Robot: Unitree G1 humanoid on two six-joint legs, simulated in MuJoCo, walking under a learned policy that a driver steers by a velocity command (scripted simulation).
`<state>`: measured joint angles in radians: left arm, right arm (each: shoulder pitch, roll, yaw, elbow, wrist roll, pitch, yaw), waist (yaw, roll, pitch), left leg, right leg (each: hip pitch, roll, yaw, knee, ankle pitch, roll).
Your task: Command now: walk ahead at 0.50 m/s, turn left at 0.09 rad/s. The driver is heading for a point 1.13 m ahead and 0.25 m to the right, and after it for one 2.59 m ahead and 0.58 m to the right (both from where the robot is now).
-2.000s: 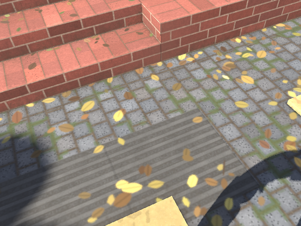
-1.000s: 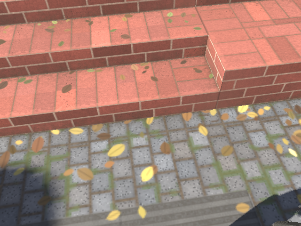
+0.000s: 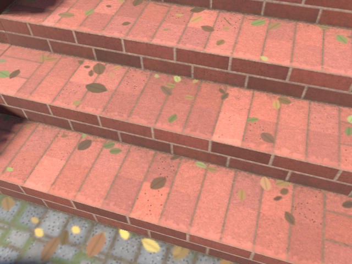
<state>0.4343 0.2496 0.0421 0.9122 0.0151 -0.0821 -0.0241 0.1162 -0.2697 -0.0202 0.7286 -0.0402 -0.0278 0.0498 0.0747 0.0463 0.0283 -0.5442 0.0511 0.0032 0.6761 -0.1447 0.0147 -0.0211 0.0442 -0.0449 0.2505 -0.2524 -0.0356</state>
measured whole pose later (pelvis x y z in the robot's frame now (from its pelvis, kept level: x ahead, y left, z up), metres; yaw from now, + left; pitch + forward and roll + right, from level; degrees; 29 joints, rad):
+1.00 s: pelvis +0.28 +0.04 -0.01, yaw -24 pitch +2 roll +0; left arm 0.30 0.25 0.09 0.82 0.04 0.05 0.02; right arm 0.22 -0.21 -0.02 0.77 -0.02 -0.01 -0.04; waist 0.03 -0.02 -0.02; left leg -0.30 -0.02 0.00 0.64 -0.44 -0.02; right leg -0.33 0.14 0.16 0.52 -0.22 -0.09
